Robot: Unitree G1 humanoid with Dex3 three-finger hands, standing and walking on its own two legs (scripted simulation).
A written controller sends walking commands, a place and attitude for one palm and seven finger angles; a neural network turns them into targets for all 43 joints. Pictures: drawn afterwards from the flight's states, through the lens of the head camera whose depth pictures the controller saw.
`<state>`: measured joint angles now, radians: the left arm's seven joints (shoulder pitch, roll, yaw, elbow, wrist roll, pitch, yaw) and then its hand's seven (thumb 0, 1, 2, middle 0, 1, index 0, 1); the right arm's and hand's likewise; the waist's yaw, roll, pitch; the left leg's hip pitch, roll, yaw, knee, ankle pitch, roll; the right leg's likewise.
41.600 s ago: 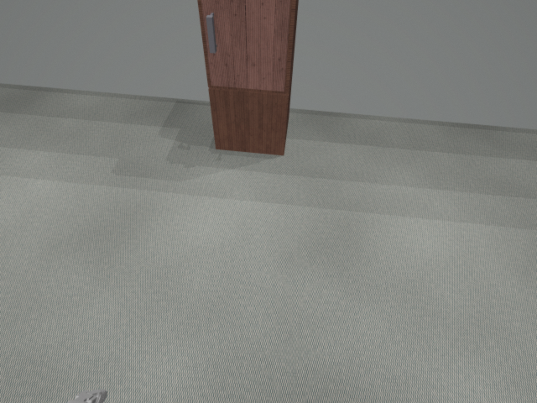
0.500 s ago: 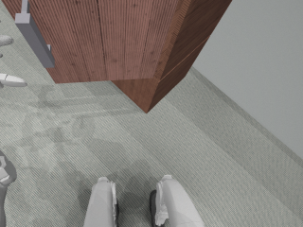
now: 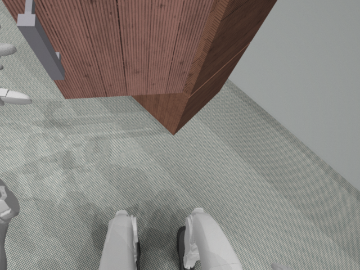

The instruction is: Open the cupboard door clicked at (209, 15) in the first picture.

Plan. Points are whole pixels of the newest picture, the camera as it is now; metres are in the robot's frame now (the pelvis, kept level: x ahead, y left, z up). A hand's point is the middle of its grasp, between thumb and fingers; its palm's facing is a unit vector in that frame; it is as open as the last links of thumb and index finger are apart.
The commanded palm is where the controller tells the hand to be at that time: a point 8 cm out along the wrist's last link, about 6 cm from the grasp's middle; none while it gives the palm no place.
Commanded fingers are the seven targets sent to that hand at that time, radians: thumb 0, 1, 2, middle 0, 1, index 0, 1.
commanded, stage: slide the fingers in behind the handle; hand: left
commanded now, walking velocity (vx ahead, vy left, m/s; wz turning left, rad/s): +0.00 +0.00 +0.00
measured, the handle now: (45, 43) +0.55 +0.25 +0.05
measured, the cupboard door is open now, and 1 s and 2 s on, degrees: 52 52 52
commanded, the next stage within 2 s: close the thumb around the handle in 1.54 s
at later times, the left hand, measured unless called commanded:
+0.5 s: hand (26, 65) +0.49 +0.27 +0.05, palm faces +0.12 -0.99 -0.02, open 14.0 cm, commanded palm +0.47 +0.30 +0.05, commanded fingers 0.00 -0.50 0.30 -0.30 -1.20 -0.30 -1.20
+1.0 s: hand (50, 66) +0.49 +0.23 +0.06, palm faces +0.12 -0.99 -0.03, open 14.0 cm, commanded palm +0.47 +0.26 +0.05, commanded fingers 0.00 -0.50 0.30 -0.30 -1.20 -0.30 -1.20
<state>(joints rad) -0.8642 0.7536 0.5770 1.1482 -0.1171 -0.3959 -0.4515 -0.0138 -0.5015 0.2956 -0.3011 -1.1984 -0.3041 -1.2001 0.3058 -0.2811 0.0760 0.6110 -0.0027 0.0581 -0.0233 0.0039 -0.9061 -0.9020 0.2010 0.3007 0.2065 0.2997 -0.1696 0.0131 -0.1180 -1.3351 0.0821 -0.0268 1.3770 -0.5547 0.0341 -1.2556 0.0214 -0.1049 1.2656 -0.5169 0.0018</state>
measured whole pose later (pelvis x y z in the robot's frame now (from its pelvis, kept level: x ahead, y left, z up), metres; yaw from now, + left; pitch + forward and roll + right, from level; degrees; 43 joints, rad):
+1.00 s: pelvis +0.00 -0.01 +0.01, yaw +1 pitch +27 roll -4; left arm -0.83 0.53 0.44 1.11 -0.10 -0.47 -0.26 -0.01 -0.50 0.30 -0.30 -1.20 -0.30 -1.20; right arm 0.31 -0.27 0.05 0.63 -0.01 0.05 -0.01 0.00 -0.91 -0.90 0.20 0.30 0.21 0.30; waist -0.16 0.02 -0.13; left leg -1.26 0.07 -0.01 1.33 -0.54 0.02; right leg -1.20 0.01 -0.09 1.25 -0.52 -0.01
